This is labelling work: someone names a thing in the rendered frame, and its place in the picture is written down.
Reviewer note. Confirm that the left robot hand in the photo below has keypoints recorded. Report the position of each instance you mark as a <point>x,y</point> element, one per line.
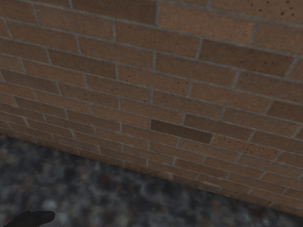
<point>32,219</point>

